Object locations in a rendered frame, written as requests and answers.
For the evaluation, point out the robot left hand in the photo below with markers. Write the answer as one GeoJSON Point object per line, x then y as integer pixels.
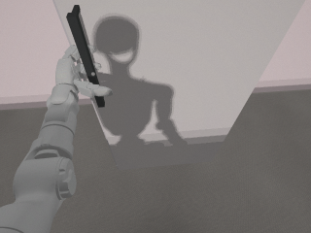
{"type": "Point", "coordinates": [67, 72]}

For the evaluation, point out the robot left upper arm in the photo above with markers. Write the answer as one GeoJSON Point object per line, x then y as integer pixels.
{"type": "Point", "coordinates": [41, 186]}

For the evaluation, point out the robot left forearm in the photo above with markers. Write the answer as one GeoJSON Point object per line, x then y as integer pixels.
{"type": "Point", "coordinates": [58, 128]}

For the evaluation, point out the fridge door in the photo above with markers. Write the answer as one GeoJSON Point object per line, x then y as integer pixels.
{"type": "Point", "coordinates": [181, 71]}

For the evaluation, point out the handle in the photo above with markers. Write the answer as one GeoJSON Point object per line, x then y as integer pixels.
{"type": "Point", "coordinates": [80, 40]}

